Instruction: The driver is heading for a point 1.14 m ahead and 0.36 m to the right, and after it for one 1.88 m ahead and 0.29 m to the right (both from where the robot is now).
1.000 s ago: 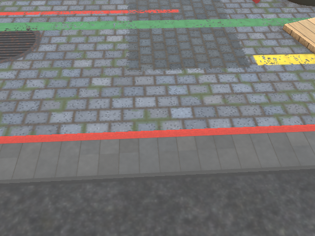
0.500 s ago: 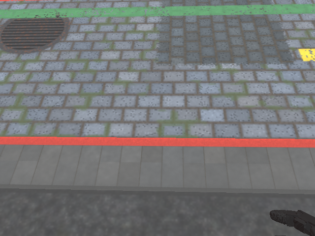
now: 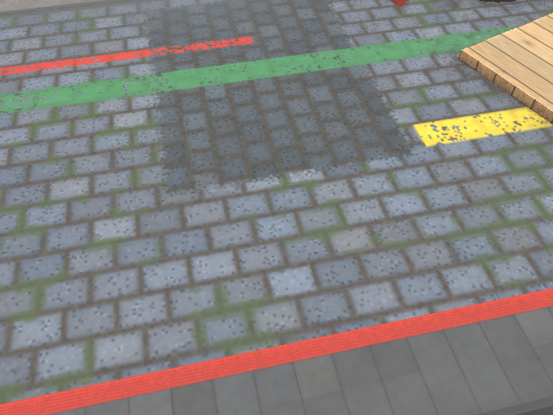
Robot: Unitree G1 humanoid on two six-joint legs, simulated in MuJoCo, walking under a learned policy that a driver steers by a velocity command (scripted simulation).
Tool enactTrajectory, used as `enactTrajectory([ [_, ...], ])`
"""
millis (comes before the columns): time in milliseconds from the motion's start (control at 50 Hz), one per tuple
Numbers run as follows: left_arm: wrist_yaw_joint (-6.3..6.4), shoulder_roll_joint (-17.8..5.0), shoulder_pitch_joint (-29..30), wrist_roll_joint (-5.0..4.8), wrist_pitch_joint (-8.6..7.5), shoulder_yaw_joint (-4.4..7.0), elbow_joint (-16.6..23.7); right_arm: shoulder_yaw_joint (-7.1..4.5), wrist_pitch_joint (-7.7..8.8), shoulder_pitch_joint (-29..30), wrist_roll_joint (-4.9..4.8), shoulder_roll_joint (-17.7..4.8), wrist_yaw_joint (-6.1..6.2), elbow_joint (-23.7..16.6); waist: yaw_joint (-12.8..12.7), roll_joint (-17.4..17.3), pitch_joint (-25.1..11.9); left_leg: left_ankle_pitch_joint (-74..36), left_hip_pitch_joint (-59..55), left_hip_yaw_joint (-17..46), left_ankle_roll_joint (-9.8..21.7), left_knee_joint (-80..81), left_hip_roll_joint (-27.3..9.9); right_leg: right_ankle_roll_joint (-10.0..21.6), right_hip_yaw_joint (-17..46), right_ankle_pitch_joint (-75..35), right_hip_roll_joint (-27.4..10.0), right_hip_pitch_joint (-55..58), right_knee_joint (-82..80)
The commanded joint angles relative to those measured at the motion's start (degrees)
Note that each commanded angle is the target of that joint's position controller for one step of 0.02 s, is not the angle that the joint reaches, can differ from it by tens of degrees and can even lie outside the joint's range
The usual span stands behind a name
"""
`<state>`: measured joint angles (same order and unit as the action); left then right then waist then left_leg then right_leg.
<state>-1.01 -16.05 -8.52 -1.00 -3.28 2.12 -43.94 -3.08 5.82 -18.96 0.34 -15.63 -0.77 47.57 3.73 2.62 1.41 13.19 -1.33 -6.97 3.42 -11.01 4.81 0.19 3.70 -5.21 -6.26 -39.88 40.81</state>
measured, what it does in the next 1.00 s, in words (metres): walks ahead, turning right: right foot, then left foot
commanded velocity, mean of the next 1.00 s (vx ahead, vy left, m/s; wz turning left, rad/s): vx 0.50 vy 0.00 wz -0.52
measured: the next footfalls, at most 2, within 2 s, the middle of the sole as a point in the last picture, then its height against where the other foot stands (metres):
right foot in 0.16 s outside the picture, level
left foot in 0.62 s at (273, 390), level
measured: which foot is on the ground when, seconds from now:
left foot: down 0.00-0.18, up 0.20-0.60, down 0.62-1.00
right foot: up 0.00-0.14, down 0.16-0.64, up 0.66-1.00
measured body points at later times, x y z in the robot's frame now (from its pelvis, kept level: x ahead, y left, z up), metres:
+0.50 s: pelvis +0.29 -0.06 +0.00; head +0.32 -0.09 +0.45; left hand +0.41 +0.20 -0.10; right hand +0.43 -0.36 -0.09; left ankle +0.51 +0.08 -0.68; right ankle +0.23 -0.13 -0.74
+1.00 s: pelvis +0.53 -0.12 +0.00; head +0.55 -0.13 +0.45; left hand +0.83 -0.01 -0.09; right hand +0.39 -0.36 -0.13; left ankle +0.52 +0.02 -0.74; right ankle +0.56 -0.35 -0.69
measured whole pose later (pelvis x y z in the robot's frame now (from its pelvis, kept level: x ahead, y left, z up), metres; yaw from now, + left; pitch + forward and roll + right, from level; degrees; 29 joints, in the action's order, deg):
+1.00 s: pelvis +0.53 -0.12 +0.00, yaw -33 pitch +1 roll +2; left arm -0.6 -17.1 -9.5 -1.0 -0.1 3.9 -35.7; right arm -3.3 5.1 -20.4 -0.8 -15.3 -1.2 49.2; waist 5.3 2.9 1.7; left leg 15.2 0.2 -8.0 0.7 -14.2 1.0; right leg 1.0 5.7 3.7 -6.2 -39.2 45.8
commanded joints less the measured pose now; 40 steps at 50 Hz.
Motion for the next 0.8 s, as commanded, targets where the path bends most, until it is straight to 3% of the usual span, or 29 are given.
enactTrajectory([
  [20,-1.02,-2.3,7.0,-0.10,-0.80,0.05,6.2,-2.19,-0.15,-0.7,-0.51,-9.3,0.60,-1.7,1.2,-3.7,4.2,-18.5,1.5,3.1,7.1,3.4,-18.0,1.1,-1.8,-1.3,0.9,0.0,-4.5],
  [60,-1.82,-2.6,8.7,0.02,-0.73,0.17,8.1,-2.41,-1.27,-1.4,-0.94,-9.7,0.80,-1.1,1.3,-4.0,4.2,-24.2,-3.9,2.3,6.5,0.0,-19.6,2.3,-3.3,4.2,1.7,-2.0,-5.9],
  [100,-2.59,-3.8,7.3,0.04,-0.54,0.79,9.4,-2.73,-2.50,-0.1,-1.27,-11.0,1.38,-1.6,-0.7,-5.6,1.9,-40.0,-6.5,0.7,5.1,-6.2,-20.1,4.2,-6.4,10.7,4.3,1.9,-6.6],
  [120,-2.70,-5.1,4.2,0.04,-0.30,1.58,9.2,-2.95,-3.08,0.6,-1.23,-12.0,1.82,-2.0,-2.6,-7.0,-1.1,-50.4,-7.0,-0.2,4.3,-11.6,-19.8,5.3,-8.3,13.7,6.4,7.1,-6.1],
  [140,-2.54,-7.3,-2.8,-0.06,-0.05,2.93,7.9,-2.98,-3.72,1.5,-1.19,-12.5,2.23,-2.5,-6.5,-7.1,-5.3,-56.1,-5.2,-1.8,3.0,-21.2,-18.5,6.9,-9.7,13.9,9.0,16.5,-7.2],
  [160,-1.74,-10.7,-12.3,-0.41,0.23,4.78,5.9,-2.51,-3.79,2.0,-1.16,-11.7,2.73,-3.3,-11.4,-5.2,-10.2,-50.0,3.7,-3.1,0.7,-35.0,-16.2,9.4,-6.3,10.4,8.7,32.1,-9.9],
  [180,-0.57,-17.5,-17.7,-0.35,0.62,6.46,5.4,-0.48,-2.62,-3.1,0.64,-5.6,2.29,-5.8,-9.3,7.1,-17.4,-13.0,26.6,-2.9,-3.0,-57.4,-8.8,18.2,19.2,10.2,-6.3,54.4,-10.0],
  [200,-0.85,-16.1,-17.4,-0.65,0.15,5.59,6.7,0.53,-0.34,-3.0,0.53,-4.5,1.20,-6.8,-8.4,9.0,-25.6,20.7,40.6,9.1,-4.1,-69.6,-0.2,25.7,45.6,17.5,-14.3,64.2,-20.4],
  [220,-0.96,-12.0,-16.7,-0.08,0.02,4.45,6.4,-0.75,1.19,2.8,-1.87,-9.0,0.27,-8.1,-10.7,4.0,-20.1,17.4,46.6,14.3,-2.9,-70.9,-4.4,22.1,38.7,20.3,-12.5,61.2,-22.6],
  [240,-0.83,-10.0,-14.0,0.00,-0.07,3.92,6.5,-0.47,1.96,6.0,-2.64,-8.8,0.08,-9.4,-9.4,1.0,-12.4,12.9,47.5,13.0,-2.0,-67.2,-6.8,19.7,30.3,18.3,-10.1,53.0,-23.0],
  [260,-0.75,-8.6,-10.2,0.04,-0.04,3.46,7.2,-0.51,2.12,7.2,-1.50,-8.4,0.45,-9.4,-6.9,-3.2,-7.1,9.1,45.6,12.2,-2.2,-61.5,-9.0,17.8,24.0,13.0,-7.4,44.0,-23.7],
  [280,-0.53,-7.1,-7.6,0.52,-0.09,2.93,8.1,-1.06,1.63,6.8,-0.39,-8.9,0.73,-9.2,-4.9,-2.7,-4.9,6.1,41.7,12.2,-2.8,-57.3,-10.7,16.8,19.8,7.5,-5.2,37.7,-24.8],
  [300,-0.32,-6.7,-6.2,0.99,-0.15,2.76,9.0,-1.24,0.91,5.7,-0.10,-8.8,0.64,-9.2,-3.4,-1.0,-4.2,4.4,38.5,12.2,-3.5,-55.7,-11.0,16.8,18.4,4.6,-3.8,33.6,-26.1],
  [360,0.48,-8.1,-7.3,0.61,-0.51,3.27,8.3,-0.90,-0.77,5.6,0.52,-6.8,1.06,-9.6,-2.5,-0.4,-3.0,0.5,36.6,10.5,-6.4,-48.7,-10.5,17.3,13.7,-1.8,-1.7,27.5,-27.6],
  [420,1.59,-9.2,-9.8,0.13,-0.24,3.66,6.9,-0.09,-0.79,12.9,0.68,-4.8,1.31,-11.7,-4.8,0.7,-1.1,-10.8,35.4,9.9,-7.5,-34.6,-8.5,14.7,10.3,0.6,1.5,24.7,-26.9],
  [480,2.39,-10.0,-12.2,0.20,0.71,3.96,5.8,0.10,-0.16,18.3,0.62,-3.7,0.51,-13.4,-6.9,2.2,-2.4,-20.4,28.8,8.6,-7.1,-24.9,-4.4,12.2,10.0,1.3,3.4,23.0,-24.1],
  [500,2.26,-10.0,-12.6,0.50,1.00,4.11,5.6,-0.05,0.09,18.0,0.27,-3.8,0.33,-13.5,-6.7,3.4,-3.9,-21.3,25.5,8.8,-6.9,-26.2,-3.5,12.0,10.9,0.3,3.0,22.4,-22.8],
  [540,2.20,-8.9,-12.9,0.01,1.51,3.99,5.9,-0.82,0.38,17.7,-0.45,-5.5,0.11,-13.9,-5.8,3.7,-3.5,-15.7,24.6,10.2,-6.2,-24.0,-3.2,11.7,15.0,3.5,1.6,24.9,-20.1],
  [560,2.22,-8.4,-11.7,0.54,1.60,3.89,7.0,-1.53,0.83,15.8,-0.40,-6.9,-0.11,-13.0,-4.6,3.4,-4.9,-15.3,20.9,9.3,-5.9,-27.2,-2.3,11.7,17.3,3.3,0.7,24.7,-18.6],
  [580,2.34,-8.2,-10.9,-0.38,1.86,3.90,7.2,-1.81,0.90,14.3,-0.91,-7.1,-0.07,-13.4,-3.2,5.3,-2.4,-7.4,22.9,12.2,-4.6,-20.9,-4.0,10.9,19.9,6.6,0.1,27.8,-17.0],
  [600,2.44,-7.7,-9.7,-0.47,2.04,3.77,7.6,-2.33,1.20,11.1,-0.98,-7.7,-0.06,-12.6,-1.0,5.5,-2.7,-7.5,19.4,11.3,-3.3,-17.5,-4.0,10.1,20.8,6.0,0.3,28.9,-14.4],
  [620,2.23,-5.7,-9.4,-0.34,1.99,3.05,8.3,-3.05,1.59,5.7,-0.40,-9.1,0.10,-11.8,1.9,2.8,-6.7,-8.0,10.2,13.8,-0.8,-14.6,-7.5,8.5,18.9,7.3,2.9,27.7,-5.4],
  [640,2.13,-1.7,-14.2,0.81,2.04,1.80,8.6,-3.95,1.65,-0.4,0.39,-13.2,0.23,-11.3,1.2,-8.6,-14.7,-8.3,-4.5,25.8,3.1,-15.3,-19.0,5.9,12.9,25.9,8.2,20.1,11.9],
  [660,2.18,-1.1,-22.6,-1.30,1.77,1.52,9.2,-4.62,0.99,-3.5,0.62,-15.5,-0.35,-9.5,-2.3,-26.2,-18.2,6.9,-15.0,52.1,13.1,-8.9,-28.7,3.2,7.6,40.9,13.3,1.1,29.3],
  [680,2.26,-7.2,-19.9,-1.77,1.78,2.77,7.6,-3.58,0.96,-1.8,-0.62,-10.0,-0.58,-10.6,-0.5,-16.4,-11.7,15.7,-10.5,53.1,12.7,-5.6,-28.6,2.2,8.5,37.2,9.4,-5.7,36.1],
  [700,2.44,-9.9,-13.3,-1.36,2.40,3.71,8.3,-2.80,0.69,-0.5,-0.86,-7.2,-0.28,-10.7,0.7,-9.5,-5.2,14.8,-4.3,43.8,10.4,-5.5,-26.5,1.9,7.2,31.4,7.4,-6.7,39.0],
  [720,2.59,-9.4,-10.3,-0.80,3.00,3.80,8.8,-2.13,0.52,2.3,-0.39,-5.9,-0.37,-10.8,-0.2,-5.6,-1.7,8.2,2.3,36.5,9.1,-4.5,-24.0,1.5,6.4,27.2,5.8,-4.9,38.7],
  [740,2.63,-9.1,-9.2,-0.21,3.39,4.05,9.6,-1.71,0.58,4.8,-0.19,-5.0,-0.20,-10.6,-1.6,-6.6,0.3,2.7,6.6,30.7,8.5,-3.5,-21.6,1.5,7.1,24.0,4.2,-3.2,35.9],
  [800,2.10,-6.2,-9.2,-0.89,4.13,3.83,9.9,-1.55,1.17,5.3,-0.17,-4.3,-0.13,-8.6,-3.0,-8.3,0.7,-5.0,9.3,20.4,6.9,-0.5,-18.4,1.7,5.3,21.2,1.1,0.2,29.9],
])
